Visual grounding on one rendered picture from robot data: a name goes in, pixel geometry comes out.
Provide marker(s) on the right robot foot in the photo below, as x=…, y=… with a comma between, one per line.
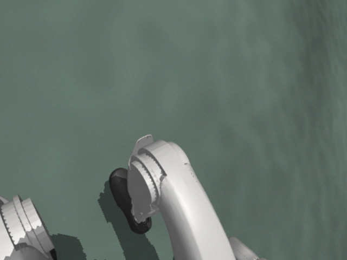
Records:
x=118, y=186

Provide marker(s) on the right robot hand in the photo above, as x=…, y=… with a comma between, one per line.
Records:
x=241, y=251

